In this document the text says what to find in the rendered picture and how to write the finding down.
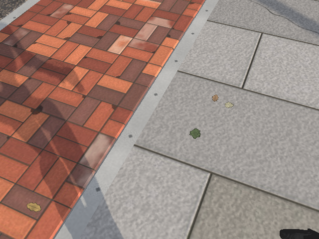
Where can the robot right hand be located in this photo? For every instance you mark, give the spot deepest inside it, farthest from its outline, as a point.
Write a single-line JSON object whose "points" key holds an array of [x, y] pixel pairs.
{"points": [[298, 234]]}

